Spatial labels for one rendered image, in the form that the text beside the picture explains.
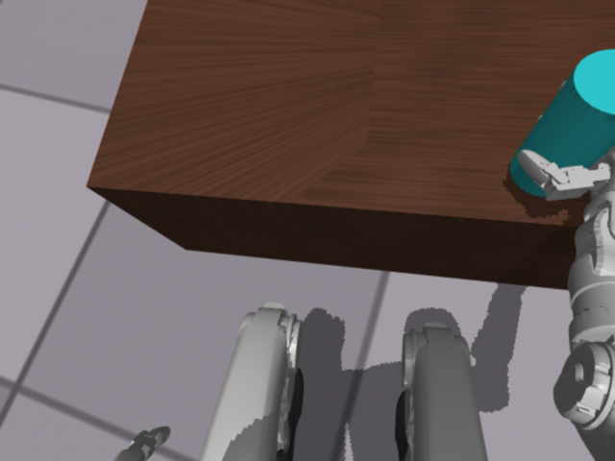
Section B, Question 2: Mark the left robot foot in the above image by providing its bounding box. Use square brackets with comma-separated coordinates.
[276, 367, 304, 461]

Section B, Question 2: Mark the left robot hand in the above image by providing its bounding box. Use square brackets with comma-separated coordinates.
[113, 426, 170, 461]

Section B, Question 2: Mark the right robot arm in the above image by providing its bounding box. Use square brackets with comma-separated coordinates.
[553, 190, 615, 461]

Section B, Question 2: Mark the can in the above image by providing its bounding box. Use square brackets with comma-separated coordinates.
[510, 49, 615, 197]

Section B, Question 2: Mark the right robot hand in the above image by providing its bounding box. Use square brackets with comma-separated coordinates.
[517, 81, 615, 201]

